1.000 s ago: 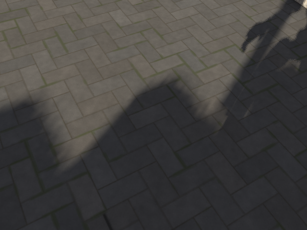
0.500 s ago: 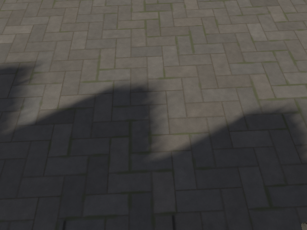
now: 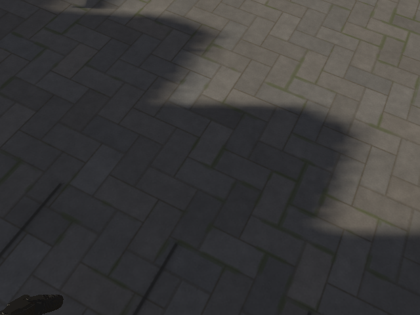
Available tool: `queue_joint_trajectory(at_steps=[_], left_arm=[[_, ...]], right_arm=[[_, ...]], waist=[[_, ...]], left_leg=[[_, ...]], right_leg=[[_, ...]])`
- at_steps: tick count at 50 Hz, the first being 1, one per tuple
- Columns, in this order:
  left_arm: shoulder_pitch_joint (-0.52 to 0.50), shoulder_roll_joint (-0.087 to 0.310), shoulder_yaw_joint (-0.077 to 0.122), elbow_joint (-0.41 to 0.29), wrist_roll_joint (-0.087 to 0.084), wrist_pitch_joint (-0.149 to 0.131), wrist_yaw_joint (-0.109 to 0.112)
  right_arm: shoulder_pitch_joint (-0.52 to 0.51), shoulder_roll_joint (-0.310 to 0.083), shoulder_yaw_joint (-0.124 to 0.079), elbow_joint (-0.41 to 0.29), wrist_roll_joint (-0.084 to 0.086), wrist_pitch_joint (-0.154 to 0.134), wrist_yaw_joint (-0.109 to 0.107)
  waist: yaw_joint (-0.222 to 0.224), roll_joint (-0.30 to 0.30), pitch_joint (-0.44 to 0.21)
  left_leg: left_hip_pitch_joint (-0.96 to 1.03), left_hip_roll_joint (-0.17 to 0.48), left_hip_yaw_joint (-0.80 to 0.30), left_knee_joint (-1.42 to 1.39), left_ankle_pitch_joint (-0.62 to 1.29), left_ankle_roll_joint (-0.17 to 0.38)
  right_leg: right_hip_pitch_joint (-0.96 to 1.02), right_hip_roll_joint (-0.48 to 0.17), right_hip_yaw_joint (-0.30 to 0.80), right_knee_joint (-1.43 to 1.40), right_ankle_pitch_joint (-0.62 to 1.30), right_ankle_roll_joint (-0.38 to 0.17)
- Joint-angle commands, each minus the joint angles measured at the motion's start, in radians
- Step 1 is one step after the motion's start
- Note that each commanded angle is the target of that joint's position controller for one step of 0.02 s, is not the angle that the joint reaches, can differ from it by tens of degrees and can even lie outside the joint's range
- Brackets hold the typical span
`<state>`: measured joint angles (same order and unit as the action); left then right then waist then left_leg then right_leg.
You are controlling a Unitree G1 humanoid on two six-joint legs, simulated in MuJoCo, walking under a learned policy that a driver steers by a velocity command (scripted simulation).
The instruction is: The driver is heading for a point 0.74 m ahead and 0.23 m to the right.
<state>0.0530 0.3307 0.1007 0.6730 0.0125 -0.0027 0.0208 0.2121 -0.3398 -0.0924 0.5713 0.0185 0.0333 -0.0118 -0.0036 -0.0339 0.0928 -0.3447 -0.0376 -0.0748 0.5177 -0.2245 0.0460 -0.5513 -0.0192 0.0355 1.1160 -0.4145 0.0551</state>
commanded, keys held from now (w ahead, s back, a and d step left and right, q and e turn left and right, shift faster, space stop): q+shift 0.06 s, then shift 0.08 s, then e+shift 0.28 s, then w+e+shift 0.58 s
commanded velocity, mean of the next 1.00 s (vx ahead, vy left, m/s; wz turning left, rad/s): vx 0.36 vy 0.00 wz -0.33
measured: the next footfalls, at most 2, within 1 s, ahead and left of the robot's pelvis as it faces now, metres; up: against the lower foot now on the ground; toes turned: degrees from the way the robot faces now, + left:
right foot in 0.30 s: +0.12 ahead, -0.13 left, +0.00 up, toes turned +10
right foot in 1.00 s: +0.40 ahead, -0.22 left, +0.00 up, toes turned -31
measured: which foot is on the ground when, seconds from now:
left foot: down 0.00-1.00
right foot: up 0.00-0.28, down 0.30-0.56, up 0.58-0.98, down 1.00-1.00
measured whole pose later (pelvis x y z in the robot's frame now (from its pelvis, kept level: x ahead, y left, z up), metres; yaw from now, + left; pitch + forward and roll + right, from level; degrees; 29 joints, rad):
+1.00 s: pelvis +0.27 -0.10 -0.05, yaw -25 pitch +3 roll +0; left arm 0.00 0.31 0.03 0.57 0.03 0.02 -0.10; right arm 0.57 -0.25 -0.02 0.90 -0.04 -0.07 -0.03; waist -0.08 -0.03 0.03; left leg 0.25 0.08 0.29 0.42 -0.52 -0.07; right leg -0.63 0.04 -0.16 0.78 -0.30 -0.18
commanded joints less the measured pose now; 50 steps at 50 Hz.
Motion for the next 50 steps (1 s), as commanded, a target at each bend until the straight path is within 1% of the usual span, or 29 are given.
queue_joint_trajectory(at_steps=[1, 4, 8, 11, 13, 14, 15, 16, 17, 18, 21, 22, 24, 27, 28, 29, 30, 31, 32, 33, 34, 36, 38, 42, 45, 47, 48, 49, 50], left_arm=[[-0.007, 0.074, 0.015, -0.066, 0.001, -0.019, 0.001], [-0.018, 0.05, 0.002, -0.061, -0.006, -0.014, -0.003], [-0.007, 0.055, -0.004, -0.052, -0.011, -0.005, -0.012], [0.011, 0.047, -0.015, -0.051, -0.016, -0.007, -0.023], [0.038, 0.002, -0.032, -0.043, -0.014, -0.015, -0.037], [0.031, 0.0, -0.037, -0.047, -0.007, -0.018, -0.04], [0.003, 0.067, -0.027, -0.07, 0.003, -0.019, -0.037], [-0.034, 0.159, -0.009, -0.091, 0.0, -0.017, -0.034], [-0.027, 0.155, -0.004, -0.088, -0.013, -0.016, -0.034], [-0.005, 0.137, -0.006, -0.085, -0.021, -0.016, -0.033], [0.106, 0.163, 0.012, -0.07, -0.033, -0.013, -0.016], [0.172, 0.158, 0.015, -0.054, -0.04, -0.011, -0.007], [0.207, 0.162, 0.023, -0.047, -0.054, -0.004, 0.007], [0.015, 0.13, 0.015, -0.124, -0.06, 0.027, 0.018], [-0.033, 0.08, 0.003, -0.16, -0.054, 0.023, 0.019], [0.023, -0.017, -0.025, -0.175, -0.063, 0.014, 0.01], [0.03, 0.035, -0.021, -0.201, -0.064, -0.007, 0.0], [0.047, 0.066, -0.013, -0.189, -0.067, -0.015, -0.013], [0.081, 0.073, -0.009, -0.165, -0.062, -0.019, -0.02], [0.015, 0.103, 0.005, -0.154, 0.061, 0.008, -0.06], [0.032, 0.079, 0.001, -0.152, 0.063, 0.022, -0.086], [0.048, 0.06, -0.009, -0.137, 0.036, 0.033, -0.115], [0.0, 0.064, -0.012, -0.145, 0.024, 0.037, -0.123], [-0.153, 0.042, -0.035, -0.184, 0.03, 0.031, -0.137], [-0.229, 0.008, -0.062, -0.213, 0.026, 0.026, -0.147], [-0.172, 0.003, -0.069, -0.198, 0.023, 0.027, -0.13], [-0.065, 0.029, -0.058, -0.175, 0.023, 0.025, -0.119], [0.113, 0.069, -0.037, -0.128, 0.018, 0.019, -0.106], [0.356, 0.133, -0.003, -0.052, 0.019, 0.007, -0.086]], right_arm=[[-0.06, -0.168, -0.045, -0.084, -0.003, -0.013, -0.026], [-0.054, -0.177, -0.047, -0.074, 0.003, -0.006, -0.035], [-0.064, -0.149, -0.027, -0.066, -0.015, 0.001, -0.03], [-0.068, -0.082, 0.01, -0.045, -0.032, -0.001, -0.017], [-0.095, -0.012, 0.044, -0.022, -0.037, -0.012, -0.006], [-0.062, -0.008, 0.046, -0.001, -0.042, -0.021, -0.001], [-0.019, -0.031, 0.038, 0.01, -0.059, -0.032, -0.001], [0.056, -0.074, 0.021, 0.02, -0.065, -0.037, -0.005], [0.018, -0.087, 0.015, 0.016, -0.067, -0.039, -0.014], [-0.037, -0.097, 0.009, 0.004, -0.055, -0.039, -0.021], [-0.105, -0.056, 0.003, -0.022, -0.031, -0.035, -0.026], [-0.112, -0.042, 0.005, -0.033, -0.026, -0.04, -0.019], [-0.113, -0.021, 0.006, -0.037, 0.004, -0.066, 0.008], [0.042, -0.024, -0.013, 0.045, 0.015, -0.109, 0.025], [0.18, -0.078, -0.035, 0.103, 0.004, -0.11, 0.018], [0.207, -0.14, -0.046, 0.105, -0.013, -0.111, 0.013], [0.121, -0.133, -0.037, 0.076, -0.04, -0.123, 0.017], [0.064, -0.081, -0.022, 0.053, -0.031, -0.133, 0.008], [0.057, -0.06, -0.013, 0.056, -0.017, -0.138, 0.001], [0.104, -0.08, -0.002, 0.084, -0.084, -0.121, -0.003], [0.126, -0.092, -0.003, 0.098, -0.082, -0.119, -0.005], [0.17, -0.089, 0.005, 0.121, -0.063, -0.125, 0.002], [0.216, -0.074, 0.014, 0.147, -0.06, -0.133, 0.009], [0.288, -0.052, 0.027, 0.2, -0.064, -0.142, 0.005], [0.324, -0.07, 0.03, 0.243, -0.068, -0.14, -0.008], [0.323, -0.103, 0.03, 0.26, -0.064, -0.134, -0.02], [0.319, -0.139, 0.022, 0.265, -0.064, -0.122, -0.027], [0.296, -0.177, 0.012, 0.256, -0.062, -0.11, -0.03], [0.244, -0.194, 0.007, 0.232, -0.056, -0.108, -0.021]], waist=[[0.024, 0.146, -0.222], [0.013, 0.151, -0.222], [-0.012, 0.193, -0.227], [-0.027, 0.196, -0.225], [0.005, 0.187, -0.205], [0.005, 0.169, -0.178], [-0.034, 0.091, -0.155], [-0.103, -0.037, -0.122], [-0.081, -0.119, -0.109], [-0.054, -0.15, -0.102], [0.006, -0.186, -0.139], [0.024, -0.165, -0.197], [0.023, -0.144, -0.167], [-0.11, -0.137, -0.11], [-0.159, -0.076, -0.143], [-0.129, 0.18, -0.187], [-0.085, 0.193, -0.1], [-0.061, 0.174, -0.047], [-0.053, 0.156, -0.032], [-0.073, 0.06, -0.023], [-0.069, 0.093, -0.001], [-0.068, 0.132, 0.002], [-0.078, 0.135, 0.022], [-0.108, 0.128, 0.099], [-0.109, 0.128, 0.114], [-0.047, 0.161, 0.03], [0.025, 0.193, -0.048], [0.119, 0.217, -0.153], [0.233, 0.2, -0.263]], left_leg=[[0.226, 0.206, -0.291, -0.141, 0.419, 0.173], [0.224, 0.186, -0.318, -0.117, 0.365, 0.159], [0.174, 0.194, -0.334, -0.073, 0.358, 0.151], [0.138, 0.212, -0.324, -0.044, 0.42, 0.158], [0.082, 0.184, -0.283, -0.051, 0.313, 0.125], [0.064, 0.146, -0.251, -0.062, 0.196, 0.091], [0.053, 0.077, -0.198, -0.011, 0.043, 0.041], [0.053, -0.01, -0.104, 0.035, -0.092, -0.009], [0.094, -0.026, -0.049, 0.068, -0.108, -0.053], [0.085, -0.026, -0.029, 0.096, -0.105, -0.065], [-0.04, -0.065, -0.012, 0.205, -0.258, -0.073], [-0.08, -0.064, -0.025, 0.245, -0.37, -0.068], [-0.09, -0.023, -0.058, 0.198, -0.366, -0.042], [0.331, -0.014, 0.01, -0.198, -0.052, -0.004], [0.592, 0.074, -0.035, -0.23, -0.025, 0.008], [0.692, 0.328, -0.404, -0.28, -0.337, 0.082], [0.544, 0.446, -0.551, -0.319, -0.476, 0.147], [0.506, 0.427, -0.494, -0.333, -0.486, 0.143], [0.51, 0.384, -0.406, -0.34, -0.415, 0.114], [0.421, 0.358, -0.313, -0.383, -0.385, 0.086], [0.398, 0.317, -0.221, -0.39, -0.3, 0.067], [0.374, 0.277, -0.089, -0.394, -0.187, 0.041], [0.375, 0.27, -0.006, -0.4, -0.119, 0.033], [0.395, 0.264, 0.143, -0.43, 0.043, 0.02], [0.445, 0.271, 0.261, -0.399, 0.408, -0.005], [0.451, 0.276, 0.333, -0.243, 1.103, -0.023], [0.46, 0.303, 0.336, -0.078, 1.331, -0.022], [0.407, 0.334, 0.321, 0.144, 1.408, -0.003], [0.222, 0.329, 0.303, 0.441, 1.241, -0.003]], right_leg=[[-0.07, 0.031, 0.056, -0.062, 0.098, 0.01], [-0.042, 0.064, 0.064, -0.208, 0.124, 0.03], [0.055, 0.044, 0.047, -0.292, 0.126, 0.032], [0.162, -0.001, 0.016, -0.349, 0.099, 0.01], [0.316, -0.013, -0.005, -0.552, 0.202, -0.016], [0.377, -0.006, 0.009, -0.674, 0.34, -0.034], [0.391, -0.056, 0.105, -0.666, 0.554, -0.064], [0.328, -0.123, 0.201, -0.669, 0.612, -0.146], [0.253, -0.165, 0.304, -0.728, 0.51, -0.225], [0.259, -0.172, 0.358, -0.744, 0.466, -0.242], [0.388, -0.201, 0.482, -0.733, 0.543, -0.287], [0.451, -0.204, 0.52, -0.759, 0.335, -0.301], [0.406, -0.187, 0.577, -0.838, -0.246, -0.287], [0.059, -0.039, 0.44, -0.824, -0.225, -0.184], [-0.152, 0.037, 0.317, -0.66, -0.171, -0.1], [-0.331, 0.121, 0.161, -0.312, -0.124, -0.066], [-0.432, 0.011, 0.178, -0.149, -0.054, -0.065], [-0.465, -0.024, 0.159, -0.066, 0.019, -0.062], [-0.481, -0.039, 0.141, -0.016, 0.08, -0.051], [-0.429, -0.015, 0.061, 0.039, 0.116, -0.049], [-0.425, -0.022, 0.039, 0.096, 0.152, -0.05], [-0.414, -0.037, 0.024, 0.163, 0.209, -0.062], [-0.43, -0.041, 0.014, 0.168, 0.249, -0.067], [-0.425, -0.043, -0.083, -0.018, 0.286, -0.089], [-0.316, -0.022, -0.2, -0.201, 0.225, -0.153], [-0.081, 0.077, -0.293, -0.29, 0.155, -0.215], [0.052, 0.119, -0.293, -0.298, 0.102, -0.242], [0.26, 0.153, -0.262, -0.306, 0.045, -0.277], [0.59, 0.162, -0.164, -0.405, 0.064, -0.319]])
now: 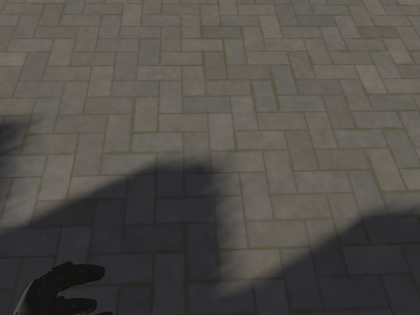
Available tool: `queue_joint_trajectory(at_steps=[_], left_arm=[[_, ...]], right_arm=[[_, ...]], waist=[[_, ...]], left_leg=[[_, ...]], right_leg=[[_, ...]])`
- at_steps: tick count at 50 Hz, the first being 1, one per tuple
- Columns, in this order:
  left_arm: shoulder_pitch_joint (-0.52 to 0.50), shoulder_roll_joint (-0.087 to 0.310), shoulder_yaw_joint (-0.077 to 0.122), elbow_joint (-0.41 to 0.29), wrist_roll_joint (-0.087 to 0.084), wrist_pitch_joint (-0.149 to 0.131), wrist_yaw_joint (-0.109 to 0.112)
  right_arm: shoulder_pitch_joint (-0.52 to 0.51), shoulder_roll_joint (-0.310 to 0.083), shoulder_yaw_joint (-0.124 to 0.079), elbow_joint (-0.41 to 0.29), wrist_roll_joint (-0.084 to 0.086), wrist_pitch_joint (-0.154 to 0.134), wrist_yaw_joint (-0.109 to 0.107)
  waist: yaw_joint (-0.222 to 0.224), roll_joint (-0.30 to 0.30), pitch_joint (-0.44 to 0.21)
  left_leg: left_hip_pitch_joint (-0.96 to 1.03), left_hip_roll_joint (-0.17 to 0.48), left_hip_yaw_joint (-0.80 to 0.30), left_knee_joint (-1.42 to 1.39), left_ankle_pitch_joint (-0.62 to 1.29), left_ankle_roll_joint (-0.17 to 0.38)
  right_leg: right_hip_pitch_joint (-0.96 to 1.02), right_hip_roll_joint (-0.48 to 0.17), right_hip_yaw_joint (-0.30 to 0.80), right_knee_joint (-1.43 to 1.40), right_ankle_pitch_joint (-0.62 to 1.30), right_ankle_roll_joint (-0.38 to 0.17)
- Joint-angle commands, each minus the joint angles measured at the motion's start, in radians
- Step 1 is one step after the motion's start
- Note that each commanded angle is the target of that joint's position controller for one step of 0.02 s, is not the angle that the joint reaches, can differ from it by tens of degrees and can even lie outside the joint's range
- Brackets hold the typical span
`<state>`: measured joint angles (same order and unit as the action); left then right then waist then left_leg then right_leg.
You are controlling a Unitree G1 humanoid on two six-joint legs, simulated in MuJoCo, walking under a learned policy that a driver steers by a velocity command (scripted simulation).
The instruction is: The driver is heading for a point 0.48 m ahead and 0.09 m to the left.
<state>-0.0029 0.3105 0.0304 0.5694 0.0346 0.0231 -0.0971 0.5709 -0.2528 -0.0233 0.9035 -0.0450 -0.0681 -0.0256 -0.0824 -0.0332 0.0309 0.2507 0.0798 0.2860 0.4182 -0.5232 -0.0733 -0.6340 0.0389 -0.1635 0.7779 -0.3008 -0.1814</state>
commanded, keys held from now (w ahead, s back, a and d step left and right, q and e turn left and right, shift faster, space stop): w+e+shift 0.14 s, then w+q+shift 0.18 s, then shift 0.68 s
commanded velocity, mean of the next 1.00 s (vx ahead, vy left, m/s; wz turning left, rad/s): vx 0.52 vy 0.00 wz -0.19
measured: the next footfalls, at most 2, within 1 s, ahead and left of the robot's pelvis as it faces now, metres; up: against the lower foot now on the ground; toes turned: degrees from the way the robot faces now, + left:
left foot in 0.46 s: +0.67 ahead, -0.02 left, +0.00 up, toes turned -8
right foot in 0.86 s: +0.78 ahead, -0.25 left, +0.00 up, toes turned -6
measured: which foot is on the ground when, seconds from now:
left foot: down 0.00-0.02, up 0.04-0.44, down 0.46-1.00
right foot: down 0.00-0.46, up 0.48-0.84, down 0.86-1.00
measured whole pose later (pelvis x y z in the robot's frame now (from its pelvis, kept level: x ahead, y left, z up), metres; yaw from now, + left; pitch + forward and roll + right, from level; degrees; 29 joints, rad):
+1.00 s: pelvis +0.68 -0.13 +0.03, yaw -7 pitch +1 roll +0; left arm 0.12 0.23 0.01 0.77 0.01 -0.02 0.01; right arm 0.20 -0.28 -0.01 0.89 -0.01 -0.02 0.00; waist -0.03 0.02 0.02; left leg -0.19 -0.01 -0.01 0.57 -0.39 0.00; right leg -0.40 0.02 0.01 0.55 -0.15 -0.02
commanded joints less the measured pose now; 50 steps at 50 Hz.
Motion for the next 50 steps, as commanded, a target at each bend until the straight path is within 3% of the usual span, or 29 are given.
queue_joint_trajectory(at_steps=[1, 2, 3, 5, 8, 10, 12, 14, 16, 17, 19, 21, 22, 23, 24, 25, 26, 27, 29, 32, 34, 39, 42, 43, 44, 45, 46, 47, 50], left_arm=[[0.445, 0.232, 0.098, 0.097, -0.01, -0.017, 0.059], [0.382, 0.339, 0.118, 0.065, 0.0, -0.002, 0.064], [0.431, 0.306, 0.12, 0.065, -0.011, 0.003, 0.07], [0.39, 0.227, 0.099, 0.111, -0.012, -0.018, 0.087], [0.296, 0.139, 0.06, 0.104, -0.021, -0.061, 0.099], [0.317, 0.107, 0.044, 0.134, -0.029, -0.095, 0.089], [0.363, 0.107, 0.041, 0.162, -0.028, -0.119, 0.077], [0.404, 0.1, 0.035, 0.185, -0.039, -0.138, 0.067], [0.461, 0.113, 0.031, 0.219, -0.043, -0.157, 0.074], [0.476, 0.118, 0.03, 0.238, -0.041, -0.157, 0.082], [0.477, 0.159, 0.035, 0.253, -0.031, -0.147, 0.108], [0.432, 0.195, 0.047, 0.256, -0.003, -0.126, 0.13], [0.362, 0.206, 0.051, 0.248, -0.006, -0.115, 0.133], [0.27, 0.143, 0.027, 0.204, 0.005, -0.094, 0.126], [0.511, -0.003, -0.006, 0.224, -0.013, -0.098, 0.115], [0.528, 0.086, 0.003, 0.245, -0.078, -0.115, 0.099], [0.398, 0.139, 0.013, 0.195, -0.098, -0.115, 0.099], [0.316, 0.133, 0.007, 0.163, -0.078, -0.113, 0.098], [0.291, 0.105, 0.008, 0.157, -0.052, -0.086, 0.102], [0.347, 0.022, -0.015, 0.159, -0.041, -0.067, 0.115], [0.295, 0.002, -0.027, 0.147, -0.03, -0.069, 0.121], [0.15, 0.049, -0.009, 0.121, -0.034, -0.072, 0.115], [0.144, 0.069, 0.009, 0.121, -0.019, -0.08, 0.11], [0.163, 0.089, 0.018, 0.131, -0.011, -0.083, 0.113], [0.17, 0.138, 0.028, 0.126, -0.004, -0.083, 0.119], [0.165, 0.112, 0.018, 0.126, 0.003, -0.072, 0.124], [0.18, 0.03, 0.002, 0.133, -0.008, -0.061, 0.12], [0.171, 0.013, -0.004, 0.144, -0.018, -0.053, 0.114], [0.059, 0.05, 0.009, 0.133, -0.029, -0.042, 0.099]], right_arm=[[-0.106, -0.183, -0.042, -0.12, -0.008, -0.013, 0.015], [-0.147, -0.12, -0.023, -0.237, 0.011, -0.036, 0.031], [-0.316, -0.205, -0.037, -0.287, 0.008, -0.056, 0.034], [-0.298, -0.17, -0.02, -0.282, 0.009, -0.067, 0.028], [-0.203, -0.131, -0.006, -0.25, -0.034, -0.005, 0.035], [-0.285, -0.1, 0.008, -0.271, -0.034, 0.017, 0.045], [-0.42, -0.08, 0.02, -0.31, -0.012, 0.013, 0.058], [-0.471, -0.063, 0.027, -0.299, 0.012, 0.009, 0.07], [-0.547, -0.052, 0.032, -0.314, 0.033, -0.001, 0.079], [-0.559, -0.057, 0.031, -0.308, 0.026, -0.005, 0.077], [-0.502, -0.09, 0.02, -0.273, 0.008, -0.014, 0.074], [-0.245, -0.154, -0.006, -0.178, 0.013, -0.018, 0.058], [-0.063, -0.177, -0.017, -0.114, 0.009, -0.02, 0.043], [0.033, -0.25, -0.041, -0.117, 0.079, -0.027, 0.027], [0.021, -0.233, -0.02, -0.11, 0.016, -0.051, 0.039], [-0.027, -0.205, -0.039, -0.128, 0.008, -0.053, 0.046], [-0.154, -0.191, -0.045, -0.176, 0.025, -0.051, 0.039], [-0.28, -0.156, -0.032, -0.187, 0.044, -0.049, 0.036], [-0.338, -0.12, -0.009, -0.185, 0.039, -0.056, 0.037], [-0.386, -0.118, -0.005, -0.152, 0.031, -0.065, 0.049], [-0.385, -0.157, -0.018, -0.137, 0.032, -0.057, 0.044], [-0.328, -0.168, -0.022, -0.086, 0.046, -0.014, 0.034], [-0.35, -0.153, -0.018, -0.068, 0.056, 0.006, 0.031], [-0.322, -0.133, -0.013, -0.056, 0.053, 0.005, 0.03], [-0.266, -0.11, -0.006, -0.053, 0.029, -0.004, 0.03], [-0.149, -0.052, 0.011, -0.028, 0.025, -0.01, 0.033], [-0.185, -0.069, 0.011, -0.022, 0.031, 0.001, 0.028], [-0.226, -0.094, 0.004, -0.033, 0.038, 0.017, 0.025], [-0.268, -0.124, -0.004, -0.024, 0.029, 0.078, 0.009]], waist=[[0.26, 0.042, -0.229], [0.185, -0.159, -0.311], [0.263, 0.009, -0.302], [0.143, 0.1, -0.054], [0.019, 0.087, 0.019], [0.022, 0.066, 0.078], [0.069, 0.031, 0.126], [0.107, 0.05, 0.099], [0.142, 0.017, 0.096], [0.144, 0.019, 0.096], [0.105, -0.021, 0.017], [-0.023, -0.053, -0.112], [-0.128, -0.048, -0.159], [-0.187, 0.118, -0.269], [-0.023, 0.404, -0.451], [-0.066, 0.177, -0.564], [-0.042, 0.074, -0.394], [0.024, -0.053, -0.211], [0.091, -0.051, -0.035], [0.146, 0.043, -0.02], [0.123, 0.083, -0.082], [0.053, 0.104, -0.123], [0.077, 0.111, -0.104], [0.079, 0.084, -0.103], [0.047, 0.001, -0.132], [0.0, -0.123, -0.213], [0.045, -0.13, -0.25], [0.048, -0.109, -0.24], [0.022, -0.043, -0.123]], left_leg=[[-0.671, 0.087, -0.083, 0.868, 0.537, 0.106], [-1.051, -0.091, -0.2, 1.194, 0.051, 0.056], [-1.152, -0.052, -0.372, 1.199, 0.201, 0.069], [-1.092, 0.026, -0.354, 1.044, 0.259, 0.069], [-0.931, 0.082, -0.35, 0.897, 0.176, 0.028], [-0.918, 0.094, -0.289, 0.74, 0.234, 0.026], [-0.919, 0.083, -0.235, 0.556, 0.424, 0.047], [-0.847, 0.039, -0.18, 0.38, 0.616, 0.091], [-0.794, 0.012, -0.155, 0.238, 0.748, 0.142], [-0.78, -0.019, -0.15, 0.186, 0.772, 0.159], [-0.695, -0.122, -0.133, 0.128, 0.73, 0.175], [-0.445, -0.185, -0.177, 0.115, 0.671, 0.185], [-0.277, -0.137, -0.214, 0.032, 0.757, 0.203], [-0.048, 0.034, -0.355, 0.101, 1.003, 0.233], [0.341, 0.301, -0.773, 0.244, 1.459, 0.449], [0.316, 0.339, -0.92, 0.115, 1.232, 0.512], [0.135, 0.302, -0.808, 0.041, 0.992, 0.469], [-0.128, 0.253, -0.716, -0.054, 0.883, 0.417], [-0.461, 0.189, -0.582, -0.166, 0.937, 0.386], [-0.65, 0.072, -0.374, -0.208, 1.108, 0.354], [-0.586, 0.034, -0.3, -0.179, 1.169, 0.333], [-0.428, 0.068, -0.322, -0.117, 0.94, 0.289], [-0.421, 0.065, -0.349, -0.007, 0.773, 0.243], [-0.437, 0.029, -0.349, 0.047, 0.682, 0.205], [-0.498, -0.035, -0.323, 0.121, 0.513, 0.158], [-0.597, -0.083, -0.304, 0.186, 0.219, 0.103], [-0.594, -0.078, -0.312, 0.22, 0.108, 0.074], [-0.588, -0.066, -0.322, 0.214, 0.092, 0.063], [-0.489, -0.048, -0.326, 0.055, 0.237, 0.07]], right_leg=[[0.914, -0.053, 0.284, -0.138, -0.177, -0.097], [1.095, -0.284, 0.895, -0.365, -0.361, -0.23], [1.071, -0.286, 0.97, -0.48, -0.349, -0.219], [0.749, -0.247, 0.786, -0.532, -0.094, -0.172], [0.433, -0.134, 0.572, -0.559, 0.062, -0.163], [0.319, -0.086, 0.455, -0.62, 0.159, -0.135], [0.313, -0.045, 0.354, -0.662, 0.38, -0.078], [0.377, -0.019, 0.258, -0.679, 0.619, 0.005], [0.482, -0.084, 0.238, -0.732, 0.81, 0.045], [0.553, -0.09, 0.222, -0.712, 0.924, 0.063], [0.708, -0.113, 0.213, -0.588, 1.251, 0.1], [0.739, -0.139, 0.221, -0.284, 1.399, 0.139], [0.675, -0.116, 0.191, -0.03, 1.316, 0.15], [0.516, -0.015, 0.203, 0.424, 0.64, 0.198], [0.11, 0.147, 0.335, 0.861, -0.389, 0.264], [0.038, 0.129, 0.484, 0.899, -0.299, 0.242], [0.014, 0.039, 0.433, 0.808, -0.252, 0.231], [0.032, -0.017, 0.336, 0.703, -0.175, 0.204], [0.123, -0.07, 0.279, 0.599, -0.132, 0.198], [0.26, -0.097, 0.23, 0.283, -0.042, 0.23], [0.289, -0.093, 0.208, 0.077, 0.109, 0.25], [0.277, -0.079, 0.221, -0.144, 0.329, 0.23], [0.337, -0.06, 0.205, -0.294, 0.348, 0.18], [0.4, -0.074, 0.225, -0.351, 0.489, 0.154], [0.503, -0.169, 0.311, -0.305, 0.85, 0.111], [0.64, -0.291, 0.429, -0.269, 0.998, -0.019], [0.64, -0.316, 0.483, -0.287, 0.903, -0.073], [0.604, -0.3, 0.495, -0.31, 0.743, -0.07], [0.391, -0.182, 0.391, -0.344, 0.296, 0.05]])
